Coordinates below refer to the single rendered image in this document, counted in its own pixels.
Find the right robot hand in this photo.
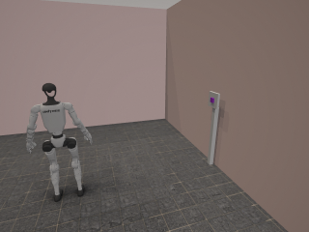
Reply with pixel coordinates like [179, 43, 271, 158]
[84, 134, 93, 144]

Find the robot right forearm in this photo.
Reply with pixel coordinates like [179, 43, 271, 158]
[77, 118, 89, 136]

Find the robot left forearm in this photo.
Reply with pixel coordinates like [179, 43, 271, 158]
[26, 124, 35, 143]

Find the right robot thigh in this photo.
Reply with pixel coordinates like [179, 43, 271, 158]
[65, 137, 79, 169]

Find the left robot foot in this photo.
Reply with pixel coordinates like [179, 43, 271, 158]
[54, 188, 63, 202]

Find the robot right upper arm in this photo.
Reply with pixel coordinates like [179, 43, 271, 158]
[62, 102, 80, 126]

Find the robot left upper arm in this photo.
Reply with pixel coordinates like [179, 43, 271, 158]
[27, 104, 41, 131]

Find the left robot hand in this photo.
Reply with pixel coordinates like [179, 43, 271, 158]
[26, 141, 37, 154]

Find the panel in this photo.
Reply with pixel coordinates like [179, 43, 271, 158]
[207, 91, 220, 165]

